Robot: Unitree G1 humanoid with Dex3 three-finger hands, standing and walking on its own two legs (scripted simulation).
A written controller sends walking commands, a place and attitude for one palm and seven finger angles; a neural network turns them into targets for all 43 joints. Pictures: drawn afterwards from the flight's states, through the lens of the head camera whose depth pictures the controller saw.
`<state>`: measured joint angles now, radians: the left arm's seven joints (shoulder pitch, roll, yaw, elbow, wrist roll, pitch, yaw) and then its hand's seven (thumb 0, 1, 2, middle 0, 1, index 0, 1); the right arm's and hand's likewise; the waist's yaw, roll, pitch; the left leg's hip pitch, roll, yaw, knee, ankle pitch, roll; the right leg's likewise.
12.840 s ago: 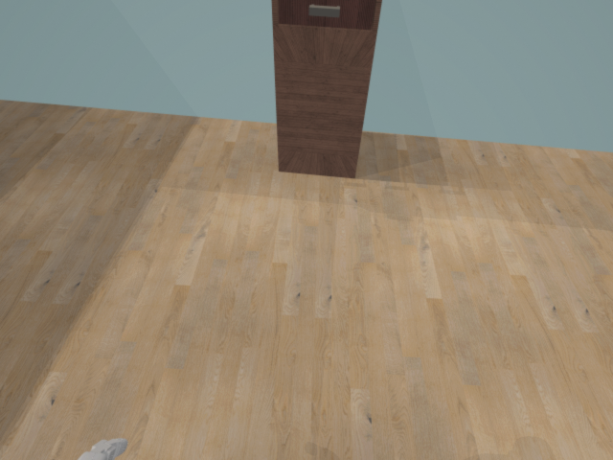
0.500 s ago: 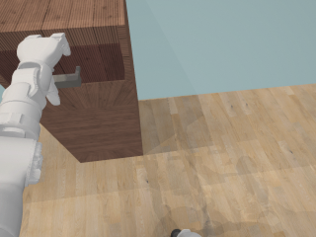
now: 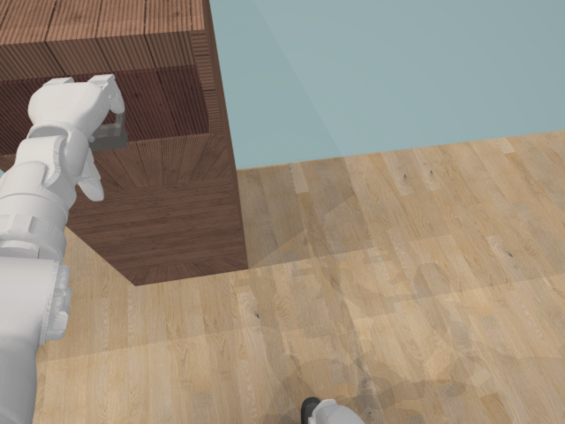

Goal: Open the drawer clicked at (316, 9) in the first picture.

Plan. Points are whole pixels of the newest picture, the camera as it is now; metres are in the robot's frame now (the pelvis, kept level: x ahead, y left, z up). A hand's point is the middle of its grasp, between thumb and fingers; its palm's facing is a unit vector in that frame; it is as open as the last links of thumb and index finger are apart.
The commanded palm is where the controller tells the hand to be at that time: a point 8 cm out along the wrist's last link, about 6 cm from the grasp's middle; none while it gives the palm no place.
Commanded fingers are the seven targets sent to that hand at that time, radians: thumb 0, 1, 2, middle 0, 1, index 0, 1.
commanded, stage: move the hooked fingers above the handle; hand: left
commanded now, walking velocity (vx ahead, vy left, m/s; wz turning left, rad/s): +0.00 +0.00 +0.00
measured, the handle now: (88, 128) +0.56 +0.26 +0.05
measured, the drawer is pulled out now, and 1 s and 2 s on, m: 0.00 0.00 0.00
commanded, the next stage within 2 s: lower the fingers behind the handle in 1.42 s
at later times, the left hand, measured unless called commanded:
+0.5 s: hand (56, 122) +0.52 +0.27 +0.11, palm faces -0.01 +0.00 -1.00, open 13.5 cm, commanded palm +0.50 +0.27 +0.16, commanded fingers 0.00 -0.50 0.30 -0.30 -1.20 -0.30 -1.20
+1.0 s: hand (82, 113) +0.52 +0.23 +0.11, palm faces +0.04 +0.00 -1.00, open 13.4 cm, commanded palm +0.50 +0.27 +0.16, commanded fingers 0.00 -0.50 0.30 -0.30 -1.20 -0.30 -1.20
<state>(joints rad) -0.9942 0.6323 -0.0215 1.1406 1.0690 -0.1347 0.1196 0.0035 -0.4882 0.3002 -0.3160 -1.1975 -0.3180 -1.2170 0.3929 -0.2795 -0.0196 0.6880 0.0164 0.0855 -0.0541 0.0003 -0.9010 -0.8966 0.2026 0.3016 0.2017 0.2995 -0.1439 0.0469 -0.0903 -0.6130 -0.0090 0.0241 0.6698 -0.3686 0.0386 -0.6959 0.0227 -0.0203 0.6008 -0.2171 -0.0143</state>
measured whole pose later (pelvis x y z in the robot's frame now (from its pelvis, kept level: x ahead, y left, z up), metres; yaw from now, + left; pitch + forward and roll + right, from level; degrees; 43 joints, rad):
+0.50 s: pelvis +0.02 +0.01 +0.01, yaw +0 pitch +16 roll -1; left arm -0.94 0.60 0.01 1.07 1.06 -0.06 0.17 0.00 -0.49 0.30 -0.35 -1.20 -0.37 -1.22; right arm 0.31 -0.27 -0.02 0.68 0.01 0.12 -0.04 0.00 -0.90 -0.90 0.20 0.30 0.20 0.30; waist -0.09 0.06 -0.11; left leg -0.52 -0.02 0.03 0.61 -0.38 0.05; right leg -0.62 0.01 -0.02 0.57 -0.24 0.00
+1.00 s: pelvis +0.02 +0.01 +0.00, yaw +0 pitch +16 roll -1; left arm -0.95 0.55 0.00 1.05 1.08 -0.07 0.21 0.00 -0.49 0.30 -0.40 -1.25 -0.38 -1.25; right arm 0.30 -0.27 -0.01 0.70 0.00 0.14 -0.02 0.00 -0.90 -0.90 0.20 0.30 0.20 0.30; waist -0.09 0.07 -0.11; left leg -0.53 -0.02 0.03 0.62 -0.38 0.05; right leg -0.62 0.01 -0.01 0.58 -0.24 0.00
